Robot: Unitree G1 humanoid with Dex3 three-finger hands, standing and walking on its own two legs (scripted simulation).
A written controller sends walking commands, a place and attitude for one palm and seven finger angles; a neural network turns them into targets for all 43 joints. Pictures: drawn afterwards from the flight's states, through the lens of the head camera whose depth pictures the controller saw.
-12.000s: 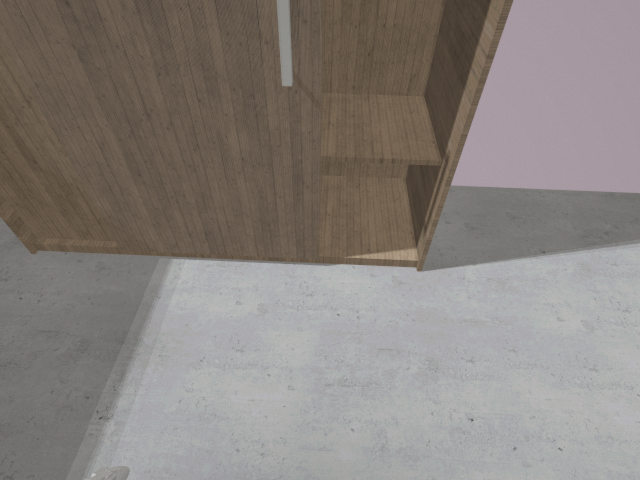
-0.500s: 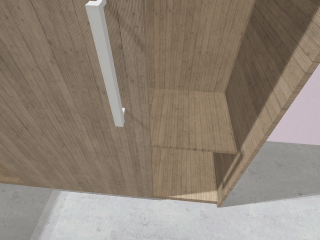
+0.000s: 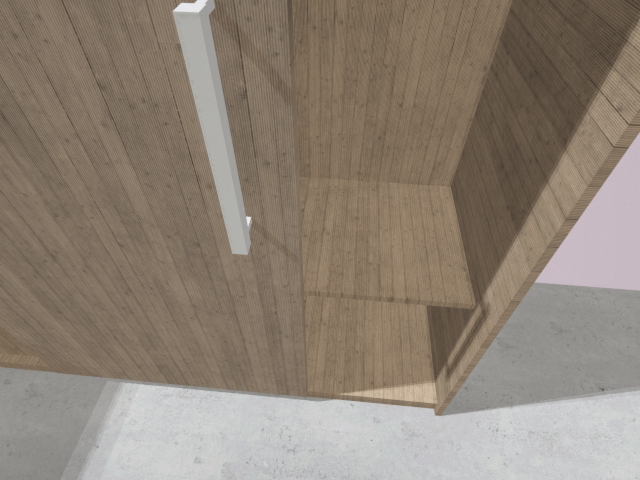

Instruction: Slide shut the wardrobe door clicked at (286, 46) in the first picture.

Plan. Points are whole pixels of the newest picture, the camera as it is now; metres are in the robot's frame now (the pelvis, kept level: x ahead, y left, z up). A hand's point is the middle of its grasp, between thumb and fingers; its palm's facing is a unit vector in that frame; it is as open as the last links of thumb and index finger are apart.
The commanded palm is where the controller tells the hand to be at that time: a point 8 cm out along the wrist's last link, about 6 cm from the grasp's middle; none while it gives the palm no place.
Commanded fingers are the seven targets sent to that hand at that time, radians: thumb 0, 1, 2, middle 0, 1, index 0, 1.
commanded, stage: look again from close up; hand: left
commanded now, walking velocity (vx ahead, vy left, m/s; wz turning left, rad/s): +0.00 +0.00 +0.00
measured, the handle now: (227, 148) +0.46 +0.16 +0.19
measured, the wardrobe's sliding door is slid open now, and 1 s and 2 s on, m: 0.40 0.40 0.40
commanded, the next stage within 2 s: raise the hand with hooked fingers in 0.26 s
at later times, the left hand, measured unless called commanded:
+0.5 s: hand out of the picture +0.06 +0.20 -0.11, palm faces +0.21 -0.94 -0.28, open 7.3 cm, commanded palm +0.10 +0.21 -0.05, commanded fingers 0.00 0.71 0.82 -0.21 -0.42 -0.21 -0.42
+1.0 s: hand (133, 439) +0.15 +0.21 +0.04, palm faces +0.09 -0.99 -0.07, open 9.9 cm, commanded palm +0.13 +0.26 +0.05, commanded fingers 0.00 0.13 0.57 -0.25 -0.80 -0.25 -0.80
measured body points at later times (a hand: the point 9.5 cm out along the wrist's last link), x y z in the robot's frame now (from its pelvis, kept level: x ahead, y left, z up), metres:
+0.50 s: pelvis -0.01 +0.01 -0.01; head +0.00 -0.01 +0.44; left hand +0.05 +0.25 -0.09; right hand +0.02 -0.24 -0.15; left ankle -0.02 +0.14 -0.74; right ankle +0.01 -0.09 -0.74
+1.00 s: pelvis -0.02 +0.02 -0.04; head +0.00 +0.02 +0.41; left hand +0.14 +0.26 +0.05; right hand +0.22 -0.17 -0.09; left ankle -0.02 +0.14 -0.74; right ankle +0.01 -0.09 -0.74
